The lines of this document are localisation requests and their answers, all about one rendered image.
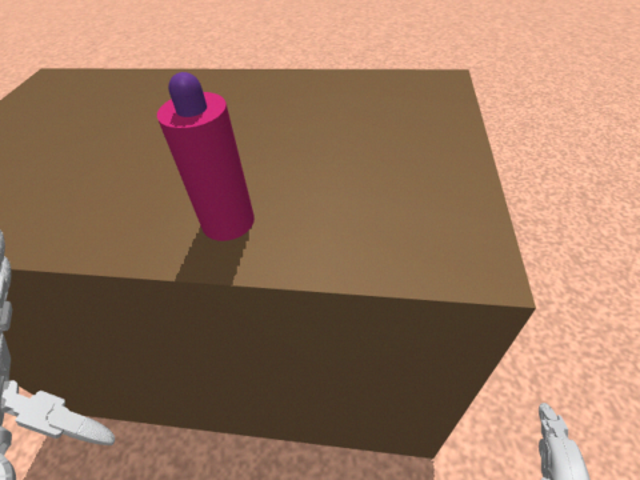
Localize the right robot hand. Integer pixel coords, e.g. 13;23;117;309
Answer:
539;403;590;480

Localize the left robot hand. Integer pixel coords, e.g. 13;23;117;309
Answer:
0;230;115;446

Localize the left robot arm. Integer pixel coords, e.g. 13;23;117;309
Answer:
0;426;16;480

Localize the bottle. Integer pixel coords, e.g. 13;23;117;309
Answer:
157;72;254;241

